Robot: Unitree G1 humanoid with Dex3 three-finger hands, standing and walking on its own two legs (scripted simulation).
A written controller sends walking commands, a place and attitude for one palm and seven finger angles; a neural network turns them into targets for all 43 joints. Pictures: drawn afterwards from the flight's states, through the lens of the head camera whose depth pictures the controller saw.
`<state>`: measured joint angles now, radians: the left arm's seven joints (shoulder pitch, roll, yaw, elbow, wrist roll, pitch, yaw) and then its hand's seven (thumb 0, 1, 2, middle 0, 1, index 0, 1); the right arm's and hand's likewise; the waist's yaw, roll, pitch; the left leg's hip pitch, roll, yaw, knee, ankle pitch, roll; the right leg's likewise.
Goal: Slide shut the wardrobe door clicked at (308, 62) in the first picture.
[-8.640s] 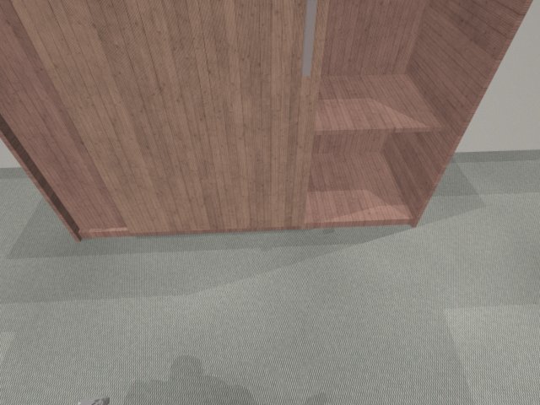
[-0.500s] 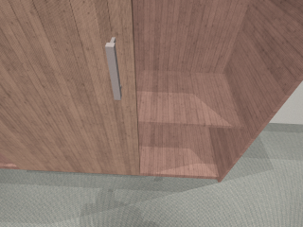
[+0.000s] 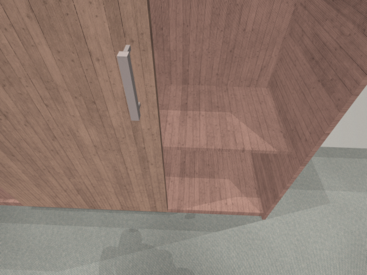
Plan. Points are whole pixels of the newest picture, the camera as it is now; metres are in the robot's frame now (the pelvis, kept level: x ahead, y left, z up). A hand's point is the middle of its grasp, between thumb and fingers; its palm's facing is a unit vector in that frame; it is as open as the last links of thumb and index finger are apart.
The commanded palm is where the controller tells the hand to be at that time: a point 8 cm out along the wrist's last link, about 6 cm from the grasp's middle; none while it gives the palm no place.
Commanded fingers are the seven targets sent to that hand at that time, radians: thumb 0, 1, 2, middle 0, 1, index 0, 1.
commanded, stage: shuffle to correct the standing spot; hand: left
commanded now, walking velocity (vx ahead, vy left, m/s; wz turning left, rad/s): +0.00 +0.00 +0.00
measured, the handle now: (131, 85) +0.53 +0.17 +0.14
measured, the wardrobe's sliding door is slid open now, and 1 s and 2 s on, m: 0.54 0.54 0.54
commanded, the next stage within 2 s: come to a stop and stand still in 0.16 s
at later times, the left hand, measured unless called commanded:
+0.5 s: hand out of the picture +0.04 +0.18 -0.18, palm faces +0.06 -0.98 -0.20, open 7.4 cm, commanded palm none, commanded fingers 0.00 0.90 0.90 -0.20 -0.30 -0.20 -0.30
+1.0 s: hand out of the picture +0.07 +0.19 -0.17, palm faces +0.02 -0.98 -0.21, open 7.4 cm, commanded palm none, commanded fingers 0.00 0.90 0.90 -0.20 -0.30 -0.20 -0.30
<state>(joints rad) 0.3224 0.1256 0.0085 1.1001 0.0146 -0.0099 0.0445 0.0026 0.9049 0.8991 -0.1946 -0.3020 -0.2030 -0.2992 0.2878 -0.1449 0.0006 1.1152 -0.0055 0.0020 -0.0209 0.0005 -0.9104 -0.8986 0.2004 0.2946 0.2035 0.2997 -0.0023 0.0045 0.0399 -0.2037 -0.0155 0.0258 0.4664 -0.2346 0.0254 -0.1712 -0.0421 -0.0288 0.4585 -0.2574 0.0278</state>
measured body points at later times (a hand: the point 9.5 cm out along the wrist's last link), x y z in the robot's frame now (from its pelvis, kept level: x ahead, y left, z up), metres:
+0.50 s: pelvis +0.05 +0.01 +0.00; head +0.07 +0.01 +0.44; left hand +0.04 +0.24 -0.16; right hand +0.01 -0.20 -0.16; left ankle +0.01 +0.10 -0.74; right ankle +0.04 -0.11 -0.74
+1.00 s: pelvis +0.01 +0.01 +0.00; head +0.00 +0.00 +0.45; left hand +0.07 +0.24 -0.15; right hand +0.07 -0.22 -0.15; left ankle +0.01 +0.10 -0.74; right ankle +0.03 -0.11 -0.74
